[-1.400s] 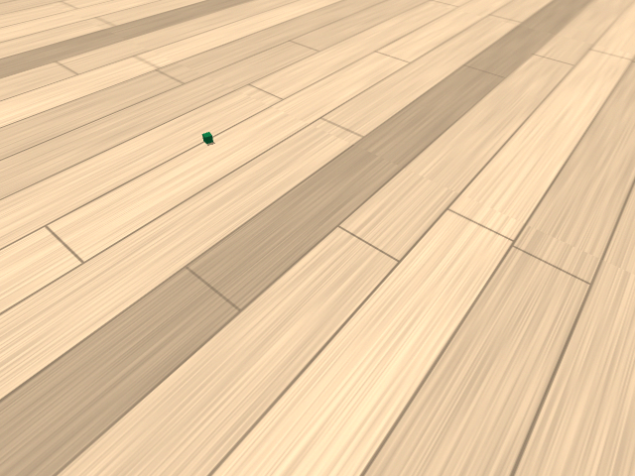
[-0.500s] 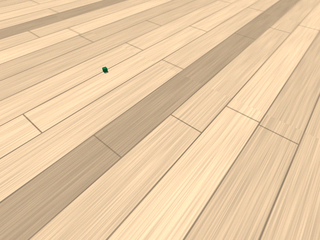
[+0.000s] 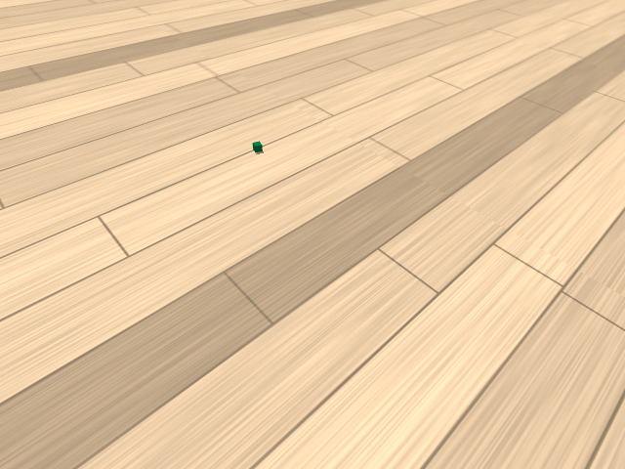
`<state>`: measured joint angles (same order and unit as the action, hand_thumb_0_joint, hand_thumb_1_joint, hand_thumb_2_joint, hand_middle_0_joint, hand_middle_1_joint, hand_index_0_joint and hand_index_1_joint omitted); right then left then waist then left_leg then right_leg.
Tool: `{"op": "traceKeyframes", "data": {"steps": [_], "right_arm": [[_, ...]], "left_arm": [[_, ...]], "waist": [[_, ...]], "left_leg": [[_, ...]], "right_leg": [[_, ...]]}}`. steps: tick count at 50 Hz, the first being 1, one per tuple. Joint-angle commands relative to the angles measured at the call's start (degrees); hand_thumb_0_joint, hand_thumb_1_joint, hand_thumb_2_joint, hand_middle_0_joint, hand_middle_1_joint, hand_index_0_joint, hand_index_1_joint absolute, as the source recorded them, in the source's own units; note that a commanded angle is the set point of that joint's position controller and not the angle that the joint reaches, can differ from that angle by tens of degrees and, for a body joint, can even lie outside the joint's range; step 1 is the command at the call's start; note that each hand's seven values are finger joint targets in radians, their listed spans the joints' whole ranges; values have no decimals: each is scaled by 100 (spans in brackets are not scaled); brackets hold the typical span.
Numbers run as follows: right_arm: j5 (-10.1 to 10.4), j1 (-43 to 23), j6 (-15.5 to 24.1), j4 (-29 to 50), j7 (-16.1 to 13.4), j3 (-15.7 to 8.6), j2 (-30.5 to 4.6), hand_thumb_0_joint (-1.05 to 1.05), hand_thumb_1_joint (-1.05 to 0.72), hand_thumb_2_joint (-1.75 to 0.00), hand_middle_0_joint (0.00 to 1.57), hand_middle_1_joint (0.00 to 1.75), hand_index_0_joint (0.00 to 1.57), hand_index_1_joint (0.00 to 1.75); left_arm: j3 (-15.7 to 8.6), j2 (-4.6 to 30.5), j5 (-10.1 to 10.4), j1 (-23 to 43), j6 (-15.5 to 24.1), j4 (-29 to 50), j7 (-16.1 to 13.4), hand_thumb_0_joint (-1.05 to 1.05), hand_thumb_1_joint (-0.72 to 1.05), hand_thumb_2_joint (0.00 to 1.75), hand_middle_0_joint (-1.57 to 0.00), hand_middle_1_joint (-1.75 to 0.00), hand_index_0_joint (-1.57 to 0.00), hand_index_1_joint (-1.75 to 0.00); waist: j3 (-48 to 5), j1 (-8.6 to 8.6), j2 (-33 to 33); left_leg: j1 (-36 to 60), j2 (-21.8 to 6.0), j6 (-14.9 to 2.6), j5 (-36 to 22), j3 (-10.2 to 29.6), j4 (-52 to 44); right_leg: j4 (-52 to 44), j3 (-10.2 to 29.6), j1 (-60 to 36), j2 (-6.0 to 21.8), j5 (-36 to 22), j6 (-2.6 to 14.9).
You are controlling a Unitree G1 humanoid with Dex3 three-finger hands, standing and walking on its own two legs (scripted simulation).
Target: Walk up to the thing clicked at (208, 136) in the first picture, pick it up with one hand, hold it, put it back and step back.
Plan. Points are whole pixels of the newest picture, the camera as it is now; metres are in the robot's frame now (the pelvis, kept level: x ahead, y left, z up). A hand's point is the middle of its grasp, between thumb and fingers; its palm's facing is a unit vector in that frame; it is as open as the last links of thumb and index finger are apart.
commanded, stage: walk up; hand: left
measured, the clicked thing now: (257, 147) +1.96 +0.36 -0.75
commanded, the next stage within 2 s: none
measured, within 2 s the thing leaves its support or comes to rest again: neither
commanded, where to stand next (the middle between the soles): +1.57 +0.09 m, yaw +5 degrees
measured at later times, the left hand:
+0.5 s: hand (127, 337) +0.38 +0.34 -0.14, palm faces -0.06 -0.94 -0.32, open 7.4 cm
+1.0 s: hand (164, 262) +0.57 +0.34 -0.16, palm faces +0.10 -0.94 -0.33, open 7.4 cm
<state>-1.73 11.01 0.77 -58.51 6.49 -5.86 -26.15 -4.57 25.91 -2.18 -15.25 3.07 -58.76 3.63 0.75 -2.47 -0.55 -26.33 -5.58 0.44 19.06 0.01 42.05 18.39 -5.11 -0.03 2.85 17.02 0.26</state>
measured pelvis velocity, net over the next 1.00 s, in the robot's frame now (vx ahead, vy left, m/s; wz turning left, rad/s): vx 0.58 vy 0.05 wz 0.09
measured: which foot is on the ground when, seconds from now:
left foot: up 0.00-0.06, down 0.08-0.62, up 0.64-1.00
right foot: down 0.00-0.10, up 0.12-0.56, down 0.58-1.00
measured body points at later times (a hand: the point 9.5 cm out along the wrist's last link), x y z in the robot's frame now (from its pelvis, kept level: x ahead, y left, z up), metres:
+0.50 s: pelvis +0.26 +0.06 -0.01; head +0.27 +0.07 +0.44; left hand +0.38 +0.39 -0.12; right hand +0.24 -0.25 -0.12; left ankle +0.13 +0.17 -0.74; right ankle +0.45 -0.09 -0.71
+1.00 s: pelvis +0.58 +0.05 -0.01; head +0.60 +0.08 +0.43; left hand +0.56 +0.38 -0.14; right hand +0.74 -0.25 -0.10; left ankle +0.72 +0.20 -0.73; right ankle +0.48 -0.06 -0.74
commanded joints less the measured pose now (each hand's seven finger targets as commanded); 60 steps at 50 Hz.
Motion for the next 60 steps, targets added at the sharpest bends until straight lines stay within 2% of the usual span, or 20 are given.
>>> {"op": "traceKeyframes", "data": {"steps": [1,4,5,6,7,12,17,25,29,30,31,32,37,43,48,51,52,53,54,60], "right_arm": [[68,-64,185,590,28,-275,-908,0,-90,-90,20,30,20,30],[-1,1189,275,148,-143,-477,-1266,0,-90,-90,20,30,20,30],[-63,1910,308,-19,-248,-601,-1730,0,-90,-90,20,30,20,30],[-64,1799,395,254,-318,-622,-2218,0,-90,-90,20,30,20,30],[180,1001,392,522,-301,-605,-2352,0,-90,-90,20,30,20,30],[194,323,573,732,-397,-218,-1283,0,-90,-90,20,30,20,30],[187,467,667,793,-409,-205,-1279,0,-90,-90,20,30,20,30],[151,1014,621,774,-464,-254,-1368,0,-90,-90,20,30,20,30],[82,1083,541,949,-531,-163,-1135,0,-90,-90,20,30,20,30],[102,1318,536,1024,-527,-38,-785,0,-90,-90,20,30,20,30],[203,1646,534,1135,-527,72,-516,0,-90,-90,20,30,20,30],[206,1451,518,1017,-608,-69,-1150,0,-90,-90,20,30,20,30],[222,942,482,965,-460,-5,-812,0,-90,-90,20,30,20,30],[76,209,353,1249,-212,-73,-719,0,-90,-90,20,30,20,30],[62,-386,466,1332,-166,-101,-660,0,-90,-90,20,30,20,30],[-32,745,500,980,-276,-275,-1015,0,-90,-90,20,30,20,30],[-128,1359,523,874,-340,-375,-1290,0,-90,-90,20,30,20,30],[-182,1692,532,935,-418,-502,-1739,0,-90,-90,20,30,20,30],[2,1527,533,1132,-440,-508,-1833,0,-90,-90,20,30,20,30],[253,595,616,1285,-516,-166,-1103,0,-90,-90,20,30,20,30]], "left_arm": [[-363,1695,-8,1258,199,807,-10,0,90,90,-20,-30,-20,-30],[-209,1250,-27,999,115,700,-8,0,90,90,-20,-30,-20,-30],[-56,737,-24,694,90,727,27,0,90,90,-20,-30,-20,-30],[50,575,102,688,116,892,9,0,90,90,-20,-30,-20,-30],[-38,1207,70,800,116,894,-44,0,90,90,-20,-30,-20,-30],[-131,1344,261,283,67,457,89,0,90,90,-20,-30,-20,-30],[-159,1172,143,810,-21,781,226,0,90,90,-20,-30,-20,-30],[-65,680,159,1987,48,1252,252,0,90,90,-20,-30,-20,-30],[-327,962,161,43,69,720,89,0,90,90,-20,-30,-20,-30],[-494,1308,109,-828,95,552,16,0,90,90,-20,-30,-20,-30],[-574,1749,78,-1027,142,666,-37,0,90,90,-20,-30,-20,-30],[-599,1842,201,-589,140,783,-66,0,90,90,-20,-30,-20,-30],[-324,1126,245,268,266,981,-142,0,90,90,-20,-30,-20,-30],[-280,1190,176,517,422,1313,-60,0,90,90,-20,-30,-20,-30],[-266,1259,157,38,338,1234,-7,0,90,90,-20,-30,-20,-30],[-191,1158,163,-104,268,1284,-78,0,90,90,-20,-30,-20,-30],[-74,875,200,-446,241,1297,-113,0,90,90,-20,-30,-20,-30],[37,436,263,-803,226,1341,-129,0,90,90,-20,-30,-20,-30],[-107,1052,321,-907,155,1270,-219,0,90,90,-20,-30,-20,-30],[-88,951,306,-698,142,1006,-121,0,90,90,-20,-30,-20,-30]], "waist": [[359,491,1032],[-96,1084,-578],[-248,1355,-2164],[-180,1247,-2531],[117,936,-1627],[362,273,-561],[702,306,-457],[374,630,-366],[-1039,-275,183],[-1569,-589,796],[-1704,-473,1647],[-1468,-455,1213],[185,144,728],[572,252,724],[222,-43,556],[-517,545,-351],[-843,826,-994],[-1255,840,-2194],[-1444,838,-1363],[-131,246,-578]], "left_leg": [[1447,9,6,-835,-385,-664],[3413,389,-215,-238,-647,-889],[4027,-151,-539,1702,700,-1832],[3744,-1471,-950,3542,3845,-3264],[2786,-2063,-1417,3920,4835,-3923],[1749,-838,-683,1028,1400,-3385],[1924,-820,-971,292,766,-3682],[2562,-672,-771,-2584,108,-2964],[2114,-193,-609,-3552,-408,81],[860,90,-478,-2083,-391,1592],[-718,834,-329,921,-241,2659],[-1223,540,-362,1061,154,3191],[-272,35,-403,-268,475,2281],[-314,-141,19,-931,-77,349],[685,10,-77,-1709,-365,-945],[2294,374,-378,-968,-531,-1126],[3252,43,-677,-205,-6,-1369],[4268,-1385,-1080,330,2324,-1638],[4479,-2064,-1702,799,4138,-2454],[1884,-1091,-1133,-2530,683,-2465]], "right_leg": [[-811,565,2087,1156,2006,895],[1701,-147,3082,628,1565,738],[3957,-428,3995,-30,1582,572],[5267,349,4928,-597,1663,367],[5439,1000,4457,-128,1350,405],[4206,927,3451,478,-412,106],[3126,717,3750,546,-1059,-154],[1225,-99,2706,112,-1603,236],[995,-377,-249,-316,-1052,501],[1125,825,-1592,534,-79,655],[418,3552,-2481,2153,534,1252],[43,4401,-2234,2463,606,1701],[-281,1389,882,1169,-1518,1027],[-888,520,1589,975,-513,1193],[-284,444,1255,991,-706,1034],[1632,103,1361,713,-2022,825],[3092,-113,2152,381,-1682,644],[4555,-47,3529,-337,919,350],[5149,601,4060,-592,1487,317],[4637,1064,2958,206,197,109]]}}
